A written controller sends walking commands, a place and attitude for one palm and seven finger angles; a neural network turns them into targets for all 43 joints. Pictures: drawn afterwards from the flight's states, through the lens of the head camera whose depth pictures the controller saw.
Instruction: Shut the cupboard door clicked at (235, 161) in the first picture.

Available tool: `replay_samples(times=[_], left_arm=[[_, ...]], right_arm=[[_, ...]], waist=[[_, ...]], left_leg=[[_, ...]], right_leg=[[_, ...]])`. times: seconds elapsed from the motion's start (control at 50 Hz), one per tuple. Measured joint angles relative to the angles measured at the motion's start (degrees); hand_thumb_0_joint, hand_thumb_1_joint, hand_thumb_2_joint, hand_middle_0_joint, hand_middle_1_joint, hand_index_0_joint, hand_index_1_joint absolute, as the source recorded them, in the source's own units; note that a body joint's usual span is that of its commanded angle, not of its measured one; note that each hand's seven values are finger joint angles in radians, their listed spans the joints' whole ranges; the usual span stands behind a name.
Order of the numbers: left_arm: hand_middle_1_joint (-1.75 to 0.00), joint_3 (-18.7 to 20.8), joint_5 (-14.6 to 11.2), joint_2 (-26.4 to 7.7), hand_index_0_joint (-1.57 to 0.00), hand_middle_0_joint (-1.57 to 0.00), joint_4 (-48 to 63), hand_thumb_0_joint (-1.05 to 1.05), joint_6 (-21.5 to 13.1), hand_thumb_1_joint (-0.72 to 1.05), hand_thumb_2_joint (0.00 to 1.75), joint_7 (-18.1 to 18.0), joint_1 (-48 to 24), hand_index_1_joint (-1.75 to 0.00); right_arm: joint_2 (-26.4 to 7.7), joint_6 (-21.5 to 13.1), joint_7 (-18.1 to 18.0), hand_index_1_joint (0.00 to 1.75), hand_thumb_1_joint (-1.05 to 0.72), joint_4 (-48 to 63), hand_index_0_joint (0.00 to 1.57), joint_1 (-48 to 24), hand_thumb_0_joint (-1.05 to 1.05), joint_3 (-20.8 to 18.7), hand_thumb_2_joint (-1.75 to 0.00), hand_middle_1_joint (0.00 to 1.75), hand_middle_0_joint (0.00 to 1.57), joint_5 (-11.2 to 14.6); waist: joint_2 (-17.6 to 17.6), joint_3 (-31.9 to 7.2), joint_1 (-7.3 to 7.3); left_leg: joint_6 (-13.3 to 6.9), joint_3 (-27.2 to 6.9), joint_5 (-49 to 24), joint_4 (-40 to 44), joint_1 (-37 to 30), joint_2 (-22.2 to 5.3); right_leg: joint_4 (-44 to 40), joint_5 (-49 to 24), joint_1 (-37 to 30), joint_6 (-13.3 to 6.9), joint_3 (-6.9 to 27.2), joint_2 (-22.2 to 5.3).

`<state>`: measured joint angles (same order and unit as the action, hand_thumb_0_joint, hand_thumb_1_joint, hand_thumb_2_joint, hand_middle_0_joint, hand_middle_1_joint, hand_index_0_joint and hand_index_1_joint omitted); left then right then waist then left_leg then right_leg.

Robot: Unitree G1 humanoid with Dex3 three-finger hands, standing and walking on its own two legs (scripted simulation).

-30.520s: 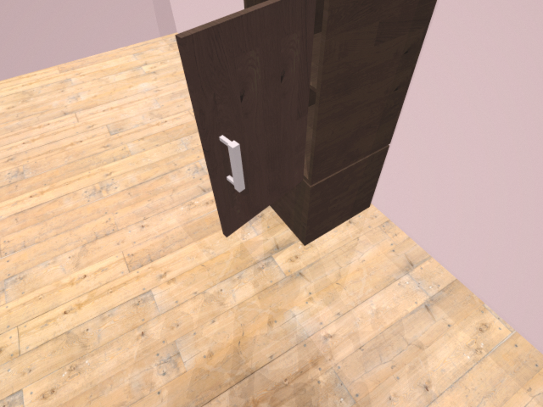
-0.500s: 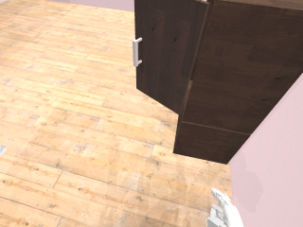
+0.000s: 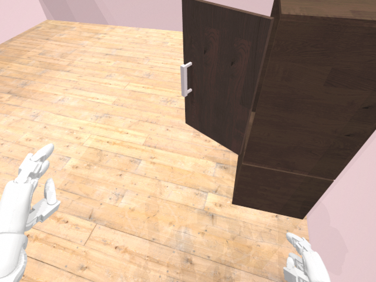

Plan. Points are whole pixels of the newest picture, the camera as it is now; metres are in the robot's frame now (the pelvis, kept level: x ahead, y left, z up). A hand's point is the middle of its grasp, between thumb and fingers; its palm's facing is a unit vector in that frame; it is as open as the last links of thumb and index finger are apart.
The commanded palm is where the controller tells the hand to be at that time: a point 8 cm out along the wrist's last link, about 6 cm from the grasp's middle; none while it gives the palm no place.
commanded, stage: let the arm hang, fingers relaxed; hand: left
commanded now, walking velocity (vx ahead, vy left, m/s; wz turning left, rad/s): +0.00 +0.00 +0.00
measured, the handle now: (186, 79) +0.90 +0.07 -0.05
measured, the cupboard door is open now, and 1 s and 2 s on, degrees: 62 62 62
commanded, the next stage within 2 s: look to check the result in 1.02 s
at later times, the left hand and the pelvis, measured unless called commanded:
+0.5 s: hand out of the picture -0.09 +0.19 -0.17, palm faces +0.01 -0.98 -0.20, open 7.2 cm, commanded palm none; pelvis -0.02 +0.01 +0.01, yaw +0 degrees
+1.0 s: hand out of the picture -0.01 +0.18 -0.17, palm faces -0.01 -0.98 -0.17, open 7.3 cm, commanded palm none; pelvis -0.03 +0.01 +0.01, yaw -1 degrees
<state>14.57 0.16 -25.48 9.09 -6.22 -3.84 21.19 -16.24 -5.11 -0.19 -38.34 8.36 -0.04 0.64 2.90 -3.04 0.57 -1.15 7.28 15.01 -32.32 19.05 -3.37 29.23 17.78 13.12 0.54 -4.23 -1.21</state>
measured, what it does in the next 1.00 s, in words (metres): stands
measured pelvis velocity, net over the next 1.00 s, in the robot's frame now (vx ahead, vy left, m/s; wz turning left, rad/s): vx -0.03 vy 0.01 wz -0.01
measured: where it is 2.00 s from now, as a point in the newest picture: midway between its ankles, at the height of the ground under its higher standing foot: outside the picture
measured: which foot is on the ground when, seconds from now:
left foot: down 0.00-1.00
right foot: down 0.00-1.00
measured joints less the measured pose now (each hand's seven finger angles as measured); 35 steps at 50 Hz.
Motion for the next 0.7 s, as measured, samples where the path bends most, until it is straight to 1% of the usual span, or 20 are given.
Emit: replay_samples(times=[0.04, 0.08, 0.1, 0.14, 0.2, 0.22, 0.24, 0.28, 0.32, 0.4, 0.48, 0.58, 0.7], left_arm=[[-0.3, -5.4, 0.6, 3.0, -0.2, -0.2, -14.2, 0.0, 4.4, 0.9, 0.9, 2.1, -4.0, -0.3], [-0.3, -9.7, 1.0, 6.1, -0.2, -0.2, -26.7, 0.0, 7.2, 0.9, 0.9, 3.6, -6.1, -0.3], [-0.29, -11.6, 1.2, 7.5, -0.2, -0.2, -31.9, 0.0, 8.0, 0.9, 0.9, 4.0, -6.5, -0.3], [-0.29, -14.3, 1.3, 10.2, -0.2, -0.2, -40.3, 0.0, 8.9, 0.9, 0.9, 4.5, -6.3, -0.3], [-0.29, -16.6, 1.2, 13.6, -0.2, -0.2, -50.0, 0.01, 9.6, 0.9, 0.9, 4.4, -4.7, -0.3], [-0.29, -16.7, 1.1, 14.5, -0.2, -0.2, -52.7, 0.01, 9.6, 0.91, 0.9, 4.1, -4.0, -0.3], [-0.3, -15.3, 0.8, 14.6, -0.21, -0.21, -54.8, 0.0, 9.4, 0.94, 0.9, 3.0, -3.5, -0.3], [-0.3, -14.6, 0.9, 13.6, -0.21, -0.21, -58.7, -0.01, 9.2, 0.98, 0.9, 2.9, -2.6, -0.3], [-0.3, -14.4, 1.0, 12.9, -0.21, -0.21, -62.1, -0.01, 9.0, 0.98, 0.9, 3.1, -1.6, -0.3], [-0.3, -14.5, 1.0, 12.9, -0.21, -0.21, -68.0, 0.0, 8.4, 0.96, 0.9, 3.4, 0.4, -0.3], [-0.3, -14.5, 1.0, 13.5, -0.21, -0.21, -71.9, 0.0, 7.9, 0.93, 0.9, 3.3, 1.1, -0.3], [-0.3, -14.4, 1.0, 14.0, -0.2, -0.2, -74.2, 0.0, 7.2, 0.92, 0.9, 3.0, 0.0, -0.3], [-0.3, -14.2, 1.1, 14.3, -0.2, -0.2, -74.2, 0.0, 6.7, 0.91, 0.9, 2.6, -2.7, -0.3]], right_arm=[[-1.9, 1.4, 0.8, 0.3, -0.9, -2.3, 0.2, -1.7, 0.01, 0.1, -0.9, 0.3, 0.2, -0.4], [-2.6, 2.7, 1.1, 0.3, -0.91, -4.2, 0.2, -2.6, 0.01, 0.3, -0.9, 0.3, 0.2, -0.9], [-2.4, 3.2, 1.1, 0.3, -0.91, -5.0, 0.2, -2.6, 0.01, 0.5, -0.9, 0.3, 0.2, -1.1], [-1.5, 4.1, 1.3, 0.3, -0.91, -6.5, 0.2, -1.8, 0.01, 0.9, -0.9, 0.3, 0.2, -1.5], [0.5, 5.5, 1.4, 0.3, -0.91, -9.6, 0.2, 0.6, 0.01, 1.7, -0.9, 0.3, 0.2, -1.9], [1.3, 5.9, 1.4, 0.3, -0.91, -10.8, 0.2, 1.6, 0.01, 1.9, -0.9, 0.3, 0.2, -2.0], [2.2, 6.3, 1.4, 0.3, -0.91, -12.1, 0.2, 2.7, 0.01, 2.0, -0.9, 0.3, 0.2, -2.0], [3.6, 7.0, 1.2, 0.3, -0.91, -14.8, 0.2, 4.6, 0.01, 2.0, -0.9, 0.3, 0.2, -2.0], [4.5, 7.5, 1.0, 0.3, -0.91, -17.1, 0.2, 6.2, 0.01, 1.6, -0.9, 0.3, 0.2, -2.0], [5.0, 7.6, 0.2, 0.3, -0.91, -20.6, 0.2, 8.4, 0.01, 0.7, -0.9, 0.3, 0.2, -1.7], [4.9, 6.9, -0.4, 0.3, -0.91, -22.8, 0.2, 9.2, 0.01, 0.0, -0.9, 0.3, 0.2, -1.3], [5.2, 6.3, -0.7, 0.3, -0.91, -24.3, 0.2, 8.9, 0.01, -0.3, -0.9, 0.3, 0.2, -1.2], [6.2, 5.9, -0.6, 0.3, -0.91, -25.1, 0.2, 8.1, 0.01, -0.3, -0.9, 0.3, 0.2, -1.3]], waist=[[2.2, -0.1, 0.11], [2.9, 0.6, -0.35], [2.6, 1.2, -0.62], [1.0, 2.8, -1.05], [-2.6, 4.9, -1.19], [-3.6, 5.4, -1.12], [-4.6, 5.8, -0.9], [-6.0, 6.5, -0.38], [-6.4, 6.9, -0.11], [-5.1, 7.0, 0.05], [-3.3, 6.7, -0.15], [-1.9, 5.8, -0.48], [-1.8, 4.5, -0.82]], left_leg=[[-0.8, 0.4, 0.2, -0.9, 0.8, 0.6], [-1.2, 0.8, 0.0, -0.9, 0.9, 1.2], [-1.3, 1.0, -0.2, -0.7, 0.7, 1.5], [-1.4, 1.3, -0.9, 0.1, 0.1, 1.9], [-1.2, 1.1, -1.9, 1.5, -1.3, 2.1], [-1.0, 0.9, -2.2, 1.9, -1.6, 2.0], [-0.9, 0.5, -2.5, 2.3, -1.8, 1.9], [-0.6, -0.1, -3.1, 3.2, -2.2, 1.5], [-0.4, -0.5, -3.6, 3.9, -2.6, 1.2], [-0.5, -0.6, -4.2, 5.1, -3.5, 0.8], [-0.9, 0.0, -4.8, 6.5, -4.8, 1.1], [-1.3, 0.8, -5.5, 8.1, -6.1, 1.6], [-1.4, 1.4, -6.1, 9.1, -7.1, 1.9]], right_leg=[[1.9, 0.6, 1.4, 0.5, 0.4, -0.8], [3.0, 0.8, 2.0, 0.9, 0.8, -1.5], [3.4, 0.9, 2.2, 1.0, 0.9, -1.7], [3.9, 0.9, 2.1, 0.9, 1.2, -2.2], [3.5, 0.6, 1.1, 0.7, 1.0, -2.2], [2.9, 0.3, 0.7, 0.6, 0.7, -2.1], [2.2, 0.0, 0.2, 0.4, 0.4, -1.8], [0.7, -0.8, -0.7, 0.0, -0.3, -1.4], [-1.1, -1.8, -1.7, -0.2, -0.7, -0.8], [-4.2, -3.5, -3.4, -0.2, -0.8, -0.3], [-5.7, -4.5, -4.5, 0.1, -0.2, -0.4], [-6.2, -4.9, -5.1, 0.5, 0.5, -0.9], [-6.1, -5.0, -5.3, 0.7, 1.1, -1.2]])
